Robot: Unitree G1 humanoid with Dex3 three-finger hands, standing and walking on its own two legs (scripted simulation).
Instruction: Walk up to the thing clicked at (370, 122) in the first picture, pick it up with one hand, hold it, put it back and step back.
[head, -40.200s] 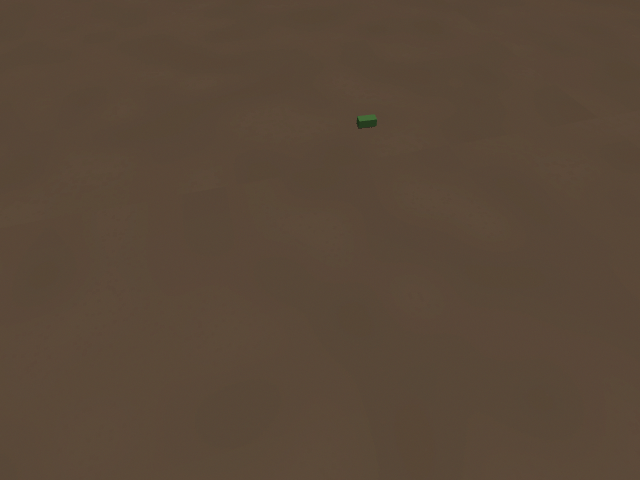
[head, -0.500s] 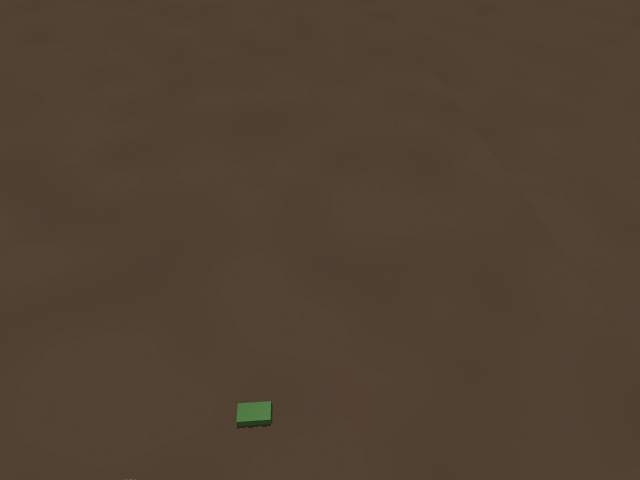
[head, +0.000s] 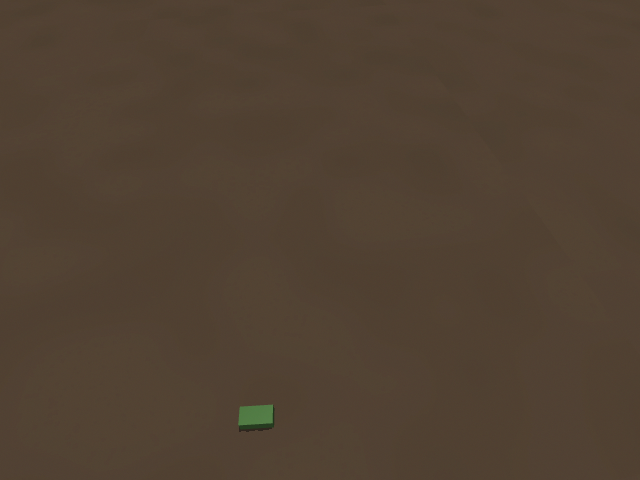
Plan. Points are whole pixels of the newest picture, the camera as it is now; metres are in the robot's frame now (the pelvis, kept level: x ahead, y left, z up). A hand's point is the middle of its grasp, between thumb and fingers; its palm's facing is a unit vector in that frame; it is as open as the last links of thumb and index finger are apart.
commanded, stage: stand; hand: left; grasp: from above
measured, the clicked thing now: (256, 416) +0.40 +0.22 -0.76
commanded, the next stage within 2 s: rise first in 0.38 s
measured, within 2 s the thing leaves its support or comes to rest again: neither
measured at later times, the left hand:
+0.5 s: hand out of the picture +0.07 +0.26 -0.16, palm faces -0.03 -0.94 -0.34, open 7.4 cm
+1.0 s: hand out of the picture +0.11 +0.27 -0.22, palm faces -0.12 -0.90 -0.42, open 13.4 cm
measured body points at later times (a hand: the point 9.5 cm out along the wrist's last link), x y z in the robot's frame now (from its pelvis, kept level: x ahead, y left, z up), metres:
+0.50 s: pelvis +0.00 +0.00 +0.00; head +0.00 +0.00 +0.45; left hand +0.07 +0.30 -0.13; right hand +0.07 -0.30 -0.13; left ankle +0.00 +0.12 -0.75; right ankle +0.01 -0.13 -0.75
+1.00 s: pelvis -0.02 +0.01 -0.06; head +0.06 +0.02 +0.38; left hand +0.12 +0.31 -0.19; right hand +0.13 -0.24 -0.17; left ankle +0.00 +0.12 -0.75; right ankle +0.01 -0.13 -0.75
